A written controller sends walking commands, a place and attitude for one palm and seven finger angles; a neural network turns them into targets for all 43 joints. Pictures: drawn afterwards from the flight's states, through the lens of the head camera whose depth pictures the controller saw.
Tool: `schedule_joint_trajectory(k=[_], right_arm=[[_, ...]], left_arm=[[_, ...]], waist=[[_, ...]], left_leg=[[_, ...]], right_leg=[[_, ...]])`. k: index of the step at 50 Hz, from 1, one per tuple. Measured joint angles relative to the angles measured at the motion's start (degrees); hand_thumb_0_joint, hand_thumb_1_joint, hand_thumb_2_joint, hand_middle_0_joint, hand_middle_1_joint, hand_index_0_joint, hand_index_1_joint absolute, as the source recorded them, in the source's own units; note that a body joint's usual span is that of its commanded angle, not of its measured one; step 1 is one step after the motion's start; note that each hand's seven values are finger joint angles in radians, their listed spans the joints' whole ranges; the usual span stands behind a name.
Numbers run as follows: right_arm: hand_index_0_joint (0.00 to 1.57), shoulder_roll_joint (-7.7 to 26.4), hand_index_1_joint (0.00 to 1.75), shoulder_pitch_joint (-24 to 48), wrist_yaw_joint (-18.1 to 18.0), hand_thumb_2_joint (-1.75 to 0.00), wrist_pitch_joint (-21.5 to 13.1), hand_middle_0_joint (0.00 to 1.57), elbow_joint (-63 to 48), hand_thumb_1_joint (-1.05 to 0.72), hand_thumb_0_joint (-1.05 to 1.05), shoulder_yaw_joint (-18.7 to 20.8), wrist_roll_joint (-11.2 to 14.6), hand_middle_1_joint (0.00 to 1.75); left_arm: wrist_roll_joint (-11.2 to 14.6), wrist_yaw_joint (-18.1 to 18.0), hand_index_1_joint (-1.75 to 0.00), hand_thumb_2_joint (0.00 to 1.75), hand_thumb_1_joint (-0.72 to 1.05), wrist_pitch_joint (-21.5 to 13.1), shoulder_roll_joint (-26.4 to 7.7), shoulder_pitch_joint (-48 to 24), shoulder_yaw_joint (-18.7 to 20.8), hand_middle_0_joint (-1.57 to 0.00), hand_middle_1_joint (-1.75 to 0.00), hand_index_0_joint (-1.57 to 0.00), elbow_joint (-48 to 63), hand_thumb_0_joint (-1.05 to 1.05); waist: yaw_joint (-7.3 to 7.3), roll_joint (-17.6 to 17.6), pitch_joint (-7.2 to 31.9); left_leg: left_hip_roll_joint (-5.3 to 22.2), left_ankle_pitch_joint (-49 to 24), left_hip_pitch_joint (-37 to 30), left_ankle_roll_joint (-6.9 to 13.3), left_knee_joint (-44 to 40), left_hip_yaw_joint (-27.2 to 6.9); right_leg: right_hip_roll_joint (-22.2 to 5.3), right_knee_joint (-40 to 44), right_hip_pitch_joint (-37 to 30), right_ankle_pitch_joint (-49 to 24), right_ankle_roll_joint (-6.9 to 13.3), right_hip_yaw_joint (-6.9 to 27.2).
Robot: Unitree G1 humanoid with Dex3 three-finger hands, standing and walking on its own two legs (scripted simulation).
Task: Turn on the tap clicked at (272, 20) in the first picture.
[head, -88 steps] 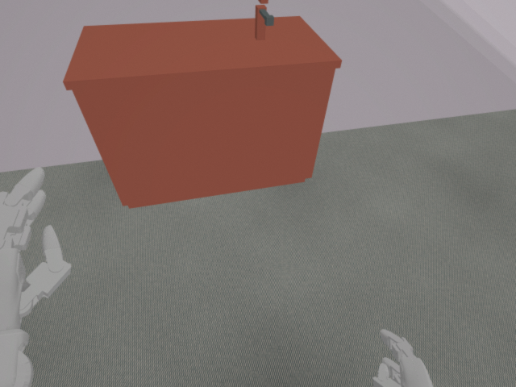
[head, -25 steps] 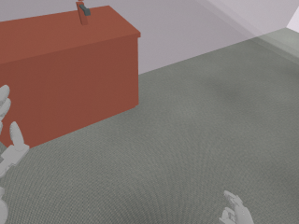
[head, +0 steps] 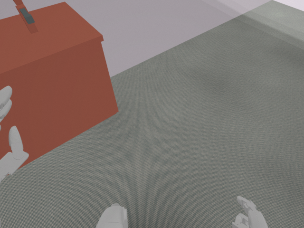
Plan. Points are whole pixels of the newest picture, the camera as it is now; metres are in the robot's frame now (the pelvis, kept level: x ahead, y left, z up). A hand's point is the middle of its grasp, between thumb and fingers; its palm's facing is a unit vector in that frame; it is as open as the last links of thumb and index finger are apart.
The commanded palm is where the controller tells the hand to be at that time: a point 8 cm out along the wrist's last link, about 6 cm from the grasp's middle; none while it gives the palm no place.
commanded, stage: walk to a spot facing it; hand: left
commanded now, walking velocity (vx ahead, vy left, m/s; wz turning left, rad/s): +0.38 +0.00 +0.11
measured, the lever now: (29, 19) +0.89 +0.56 +0.08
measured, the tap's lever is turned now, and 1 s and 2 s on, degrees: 0 0 0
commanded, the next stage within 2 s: turn to face it in 0.50 s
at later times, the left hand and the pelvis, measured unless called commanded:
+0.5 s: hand (59, 84) +0.38 +0.21 +0.19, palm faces +0.41 -0.78 -0.48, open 7.4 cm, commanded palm +0.33 +0.25 +0.18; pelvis +0.16 -0.03 +0.00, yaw -1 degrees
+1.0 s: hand (70, 64) +0.46 +0.22 +0.18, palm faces +0.49 -0.76 -0.42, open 7.4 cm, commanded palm +0.39 +0.25 +0.18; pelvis +0.26 -0.05 -0.01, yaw +8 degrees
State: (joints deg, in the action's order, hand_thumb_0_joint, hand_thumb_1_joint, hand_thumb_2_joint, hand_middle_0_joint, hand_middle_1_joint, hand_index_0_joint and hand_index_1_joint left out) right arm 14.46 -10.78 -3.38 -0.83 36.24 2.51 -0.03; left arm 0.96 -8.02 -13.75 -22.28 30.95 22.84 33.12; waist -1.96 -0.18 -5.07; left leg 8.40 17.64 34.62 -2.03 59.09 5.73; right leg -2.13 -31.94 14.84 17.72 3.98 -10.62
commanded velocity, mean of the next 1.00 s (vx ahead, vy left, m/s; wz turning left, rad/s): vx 0.17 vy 0.00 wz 0.19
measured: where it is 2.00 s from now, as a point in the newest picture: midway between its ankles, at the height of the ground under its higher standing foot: (166, 209)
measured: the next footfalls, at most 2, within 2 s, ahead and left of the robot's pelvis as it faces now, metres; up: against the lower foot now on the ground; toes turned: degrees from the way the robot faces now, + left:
left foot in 0.16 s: +0.20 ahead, +0.14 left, +0.00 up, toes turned +11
right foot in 0.52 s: +0.27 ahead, -0.15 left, +0.00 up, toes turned -11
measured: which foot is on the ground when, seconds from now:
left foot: up 0.00-0.14, down 0.16-0.52, up 0.54-0.84, down 0.86-1.00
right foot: down 0.00-0.18, up 0.20-0.50, down 0.52-0.86, up 0.88-1.00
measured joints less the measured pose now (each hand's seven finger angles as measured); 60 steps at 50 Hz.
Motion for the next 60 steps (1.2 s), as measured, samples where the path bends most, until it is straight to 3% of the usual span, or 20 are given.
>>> schedule_joint_trajectory(k=[7,10,13,15,20,25,27,29,31,33,36,39,42,43,45,48,52,56,58,60], right_arm=[[0.2,0.1,0.3,-3.3,-0.7,-0.9,-1.2,0.2,-2.8,-0.91,0.01,0.3,0.0,0.3],[0.2,-1.3,0.3,-1.8,-1.1,-0.9,-1.8,0.2,-3.3,-0.91,0.01,0.0,0.0,0.3],[0.2,-4.3,0.3,1.1,-0.5,-0.9,-2.2,0.2,-2.6,-0.91,0.01,-1.4,-0.2,0.3],[0.2,-6.4,0.3,2.0,0.2,-0.9,-2.8,0.2,-2.5,-0.91,0.01,-2.7,-0.2,0.3],[0.21,-9.1,0.3,0.4,1.1,-0.9,-4.5,0.21,-3.1,-0.91,0.01,-4.8,-0.4,0.3],[0.21,-8.5,0.3,-2.3,0.3,-0.9,-4.1,0.21,-2.3,-0.9,0.01,-4.9,0.0,0.3],[0.21,-7.4,0.3,-2.7,0.0,-0.9,-3.6,0.21,-1.6,-0.9,0.01,-4.5,0.3,0.3],[0.21,-5.0,0.3,-1.5,-0.1,-0.9,-2.7,0.21,0.7,-0.9,0.01,-3.6,0.3,0.3],[0.21,-2.8,0.3,-0.4,0.0,-0.9,-1.8,0.21,2.5,-0.9,0.01,-2.7,0.4,0.3],[0.21,-1.4,0.3,0.3,-0.1,-0.9,-1.1,0.21,2.8,-0.91,0.01,-1.9,0.4,0.3],[0.21,-0.5,0.3,0.3,-0.4,-0.9,-0.5,0.21,1.1,-0.91,0.01,-0.7,0.3,0.3],[0.2,0.0,0.3,-0.4,-0.7,-0.9,-0.6,0.2,-1.7,-0.91,0.01,0.4,0.0,0.3],[0.2,0.6,0.3,-1.0,-0.9,-0.9,-0.8,0.2,-3.8,-0.91,0.01,1.1,-0.2,0.3],[0.2,0.7,0.3,-1.0,-1.0,-0.9,-1.0,0.2,-4.4,-0.91,0.01,1.3,0.0,0.3],[0.2,-0.9,0.3,0.0,-1.0,-0.9,-1.3,0.2,-4.2,-0.91,0.01,1.7,0.2,0.3],[0.2,-3.4,0.3,1.2,0.3,-0.9,-1.6,0.2,-3.6,-0.91,0.01,0.3,0.4,0.3],[0.2,-6.1,0.3,1.1,2.0,-0.9,-3.1,0.2,-4.1,-0.91,0.01,-2.2,0.5,0.3],[0.21,-7.4,0.3,0.4,2.1,-0.9,-4.3,0.21,-4.6,-0.91,0.01,-4.2,0.5,0.3],[0.21,-7.0,0.3,0.6,1.9,-0.9,-4.1,0.21,-3.9,-0.91,0.01,-4.6,0.5,0.3],[0.21,-6.2,0.3,0.7,1.6,-0.9,-3.6,0.21,-2.3,-0.9,0.01,-4.5,0.5,0.3]], left_arm=[[0.2,-1.8,-0.3,0.9,0.89,0.2,0.0,-2.4,0.0,-0.21,-0.3,-0.22,-0.8,0.01],[0.4,-2.2,-0.3,0.9,0.89,0.1,0.6,-6.1,-0.2,-0.21,-0.3,-0.21,-2.6,0.01],[0.3,-1.5,-0.3,0.9,0.89,0.9,0.9,-10.3,-0.8,-0.21,-0.3,-0.21,-6.4,0.01],[0.4,-1.0,-0.3,0.9,0.89,1.6,0.7,-10.2,-0.9,-0.2,-0.3,-0.21,-5.5,0.02],[0.3,-0.3,-0.3,0.9,0.89,0.4,0.8,-4.3,-1.2,-0.21,-0.3,-0.21,-0.3,0.02],[0.1,-0.5,-0.3,0.9,0.89,0.5,0.0,-3.9,-0.7,-0.21,-0.3,-0.21,-3.5,0.01],[-0.3,-0.7,-0.3,0.9,0.89,1.3,0.0,-5.6,-0.6,-0.21,-0.3,-0.21,-5.2,0.01],[-0.3,-0.6,-0.3,0.9,0.89,2.3,2.1,-8.0,-2.1,-0.21,-0.3,-0.21,-7.1,0.01],[-0.2,-0.4,-0.3,0.9,0.89,2.8,3.8,-8.4,-3.3,-0.21,-0.3,-0.21,-7.5,0.01],[-0.3,-0.4,-0.3,0.9,0.89,2.5,4.4,-6.8,-3.7,-0.21,-0.3,-0.21,-6.3,0.01],[-0.5,-0.8,-0.3,0.9,0.89,1.6,2.8,-3.6,-2.9,-0.21,-0.3,-0.22,-2.4,0.01],[-0.2,-1.7,-0.3,0.9,0.89,0.5,0.4,-1.1,-1.1,-0.21,-0.3,-0.22,1.8,0.01],[0.2,-2.6,-0.3,0.9,0.89,-0.3,-1.1,-0.2,0.5,-0.21,-0.3,-0.22,4.6,0.01],[0.5,-2.9,-0.3,0.9,0.89,-0.5,-1.5,-0.3,1.0,-0.21,-0.3,-0.22,5.0,0.01],[1.0,-2.9,-0.3,0.9,0.89,-0.9,-2.5,-2.6,1.6,-0.21,-0.3,-0.22,3.2,0.01],[0.8,-2.0,-0.3,0.9,0.89,0.5,-2.4,-5.3,1.2,-0.21,-0.3,-0.22,-0.6,0.01],[1.5,-1.2,-0.3,0.9,0.89,2.4,-1.0,-3.6,-0.2,-0.21,-0.3,-0.21,0.5,0.02],[1.9,-0.7,-0.3,0.9,0.89,2.8,-0.8,-1.5,-1.0,-0.21,-0.3,-0.21,1.6,0.02],[1.4,-0.5,-0.3,0.9,0.89,2.8,-0.2,-2.6,-1.5,-0.21,-0.3,-0.21,0.1,0.01],[1.5,-0.5,-0.3,0.9,0.89,3.5,1.1,-4.0,-2.6,-0.21,-0.3,-0.21,-1.7,0.01]], waist=[[2.14,2.4,2.7],[2.37,3.7,2.7],[1.22,3.5,2.4],[0.86,2.9,2.2],[1.84,0.1,2.1],[3.14,-2.8,2.2],[3.31,-2.9,2.1],[3.22,-3.7,1.3],[2.68,-3.4,0.5],[1.57,-2.6,-0.1],[0.35,-0.1,-0.9],[0.15,2.0,-1.4],[0.4,2.7,-1.1],[0.57,2.7,-0.7],[0.7,3.7,-0.7],[0.18,2.7,-0.1],[0.49,0.7,0.9],[2.09,-0.8,1.3],[3.1,-2.5,0.9],[3.57,-2.7,1.3]], left_leg=[[-2.5,-5.2,-10.5,1.7,-23.9,5.7],[-3.6,-8.0,-13.3,3.8,-23.8,6.7],[-3.2,-3.4,-13.9,3.8,-21.6,6.0],[-2.5,-3.3,-14.9,3.2,-23.0,5.6],[-0.2,-3.7,-18.7,1.4,-28.0,5.4],[1.4,-0.5,-20.5,-0.8,-26.2,3.6],[1.4,4.2,-18.2,0.3,-18.6,2.2],[-0.6,9.0,-13.7,1.2,-5.3,-1.2],[-2.7,8.7,-9.5,1.0,5.3,-2.4],[-3.5,7.4,-6.6,0.4,9.1,-1.9],[-3.3,6.1,-6.2,0.2,1.0,0.3],[-3.4,3.5,-8.3,0.3,-11.7,2.3],[-4.6,-3.9,-12.5,0.4,-23.4,3.8],[-4.8,-7.8,-13.8,1.3,-25.8,3.8],[-5.3,-5.5,-13.2,3.0,-22.9,3.7],[-4.6,-3.2,-13.2,3.3,-22.6,1.3],[-3.5,-4.4,-13.5,1.9,-24.5,-1.2],[-3.2,-4.3,-13.0,0.3,-23.7,-3.1],[-2.5,-3.4,-12.4,0.1,-21.7,-4.3],[-4.0,3.3,-10.5,0.1,-14.4,-5.2]], right_leg=[[-0.4,-0.8,-6.3,5.8,-1.9,0.9],[-1.5,-14.1,-3.1,11.4,-3.0,3.6],[-0.2,-31.7,5.0,12.8,-3.8,6.9],[-0.7,-35.2,9.8,10.9,-4.4,7.0],[-3.4,-21.6,13.1,4.7,-5.5,4.1],[-2.7,-5.2,6.7,1.0,-6.5,0.6],[-2.5,-3.0,5.3,-4.7,-4.1,0.2],[-3.0,-6.8,5.4,-2.2,-2.3,-0.6],[-3.5,-6.7,3.9,0.4,-1.9,-1.2],[-3.8,-4.6,2.0,0.5,-2.5,-2.0],[-4.3,-2.0,0.0,0.4,-2.3,-2.8],[-4.8,-1.7,-1.0,1.4,-2.6,-3.4],[-5.4,-4.8,-1.1,4.3,-3.5,-3.8],[-5.7,-7.7,-0.3,5.7,-4.0,-3.6],[-4.9,-17.5,3.1,11.0,-5.7,0.8],[-1.5,-26.0,7.1,14.3,-6.8,4.7],[-0.4,-18.3,7.0,10.2,-7.5,4.8],[0.2,-6.0,2.6,5.4,-7.9,4.1],[1.1,-3.2,1.2,0.3,-5.2,3.0],[0.4,-4.4,1.3,0.8,-2.6,2.3]])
